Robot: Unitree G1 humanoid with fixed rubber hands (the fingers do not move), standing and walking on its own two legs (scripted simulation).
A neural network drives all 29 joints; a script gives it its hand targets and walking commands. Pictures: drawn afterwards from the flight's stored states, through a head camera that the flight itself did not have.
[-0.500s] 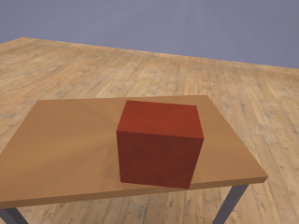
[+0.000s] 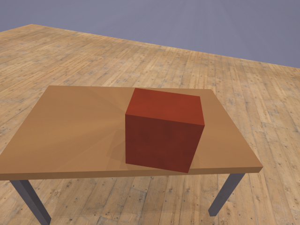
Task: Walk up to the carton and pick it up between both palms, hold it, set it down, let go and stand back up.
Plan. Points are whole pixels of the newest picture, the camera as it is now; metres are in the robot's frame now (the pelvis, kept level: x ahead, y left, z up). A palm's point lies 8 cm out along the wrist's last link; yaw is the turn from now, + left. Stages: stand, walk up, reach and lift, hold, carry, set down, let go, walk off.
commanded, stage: stand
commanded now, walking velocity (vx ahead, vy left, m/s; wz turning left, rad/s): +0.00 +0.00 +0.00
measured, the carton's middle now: (161, 130) +0.55 -0.07 -0.05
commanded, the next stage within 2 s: none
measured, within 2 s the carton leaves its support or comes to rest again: neither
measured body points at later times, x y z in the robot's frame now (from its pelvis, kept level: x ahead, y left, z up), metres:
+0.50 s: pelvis -0.09 -0.05 -0.02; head -0.13 -0.08 +0.43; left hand -0.27 +0.14 -0.16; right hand -0.04 -0.26 -0.19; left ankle -0.04 +0.12 -0.72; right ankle -0.14 -0.07 -0.75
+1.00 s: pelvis -0.16 -0.07 -0.01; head -0.21 -0.08 +0.44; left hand -0.20 +0.15 -0.17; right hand -0.18 -0.26 -0.18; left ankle -0.15 +0.06 -0.75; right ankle -0.14 -0.07 -0.75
